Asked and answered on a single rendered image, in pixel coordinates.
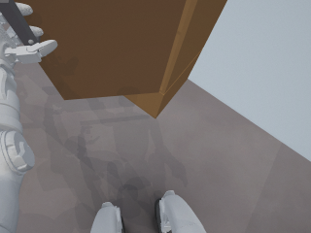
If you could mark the right robot shin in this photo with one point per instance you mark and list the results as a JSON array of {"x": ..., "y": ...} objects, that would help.
[{"x": 166, "y": 227}]

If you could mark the cupboard door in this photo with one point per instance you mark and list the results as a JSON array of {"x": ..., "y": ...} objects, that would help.
[{"x": 106, "y": 48}]

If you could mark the handle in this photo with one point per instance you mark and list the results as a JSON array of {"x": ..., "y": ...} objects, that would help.
[{"x": 14, "y": 17}]

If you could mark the robot left thigh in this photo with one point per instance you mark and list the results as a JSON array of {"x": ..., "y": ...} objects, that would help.
[{"x": 107, "y": 220}]

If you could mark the left robot hand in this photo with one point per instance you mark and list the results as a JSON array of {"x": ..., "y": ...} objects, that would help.
[{"x": 23, "y": 54}]

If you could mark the left robot forearm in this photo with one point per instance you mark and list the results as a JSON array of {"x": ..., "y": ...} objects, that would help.
[{"x": 9, "y": 102}]

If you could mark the robot left upper arm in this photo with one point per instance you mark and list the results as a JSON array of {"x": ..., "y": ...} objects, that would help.
[{"x": 16, "y": 158}]

